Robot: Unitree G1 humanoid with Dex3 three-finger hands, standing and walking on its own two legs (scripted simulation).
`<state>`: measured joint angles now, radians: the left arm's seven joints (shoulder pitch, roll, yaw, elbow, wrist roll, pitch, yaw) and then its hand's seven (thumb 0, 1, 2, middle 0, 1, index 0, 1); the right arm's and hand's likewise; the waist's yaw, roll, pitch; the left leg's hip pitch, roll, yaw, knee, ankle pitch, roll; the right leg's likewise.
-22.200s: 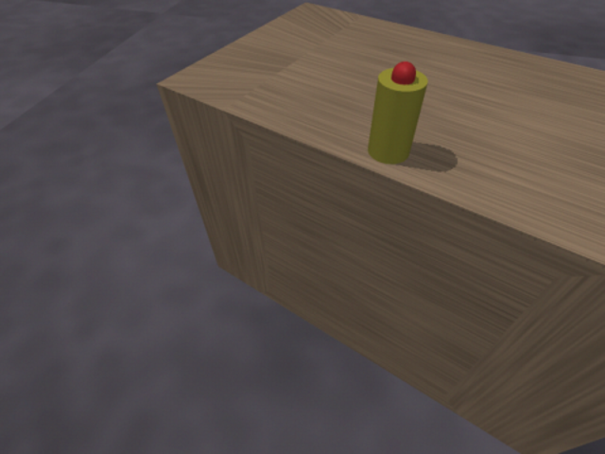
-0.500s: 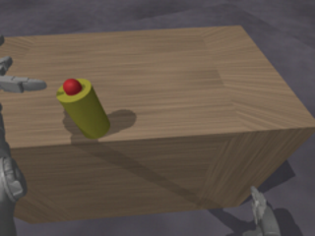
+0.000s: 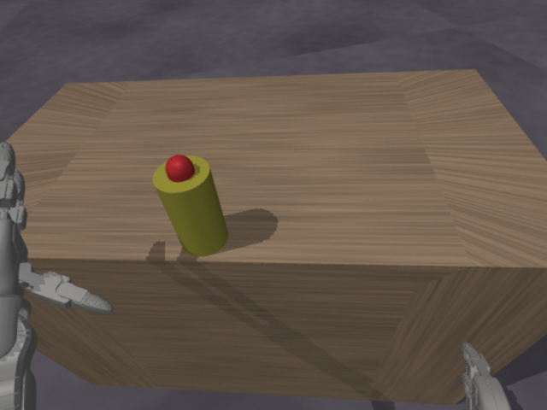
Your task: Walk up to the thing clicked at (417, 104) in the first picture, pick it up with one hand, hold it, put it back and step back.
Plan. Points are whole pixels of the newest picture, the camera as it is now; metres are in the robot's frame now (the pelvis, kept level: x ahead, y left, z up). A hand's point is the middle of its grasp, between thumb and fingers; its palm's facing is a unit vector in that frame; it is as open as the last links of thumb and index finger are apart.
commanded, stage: sink last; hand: left
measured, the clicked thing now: (192, 202) +0.39 +0.18 +0.12
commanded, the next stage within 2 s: home in 0.62 s
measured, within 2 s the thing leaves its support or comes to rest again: neither
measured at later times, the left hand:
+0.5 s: hand (55, 336) +0.14 +0.22 +0.20, palm faces +0.43 -0.80 -0.42, open 17.5 cm
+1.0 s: hand (95, 359) +0.15 +0.22 +0.13, palm faces +0.32 -0.89 -0.34, open 17.5 cm
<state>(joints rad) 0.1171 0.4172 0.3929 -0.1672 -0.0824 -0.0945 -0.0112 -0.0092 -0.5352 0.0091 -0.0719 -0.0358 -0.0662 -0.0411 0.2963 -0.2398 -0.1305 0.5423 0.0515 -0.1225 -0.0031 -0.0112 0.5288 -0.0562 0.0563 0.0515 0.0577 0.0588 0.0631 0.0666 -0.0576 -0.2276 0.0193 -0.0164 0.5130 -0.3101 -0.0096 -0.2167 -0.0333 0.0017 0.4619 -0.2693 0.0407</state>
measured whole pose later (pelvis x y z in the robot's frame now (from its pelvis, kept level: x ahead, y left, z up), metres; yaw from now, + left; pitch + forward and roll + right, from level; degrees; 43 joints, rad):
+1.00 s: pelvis -0.04 -0.01 +0.00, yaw +1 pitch -3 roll +0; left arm 0.45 0.27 0.27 -0.25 -0.06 -0.37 0.00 -0.01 -0.56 0.05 -0.06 -0.05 -0.05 -0.06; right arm 0.27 -0.16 -0.06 0.55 0.03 -0.16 -0.02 -0.01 0.00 -0.41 0.12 0.16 0.12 0.17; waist 0.06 0.03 0.06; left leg -0.18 0.01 -0.03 0.48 -0.24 -0.02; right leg -0.19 -0.04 -0.01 0.49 -0.23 0.03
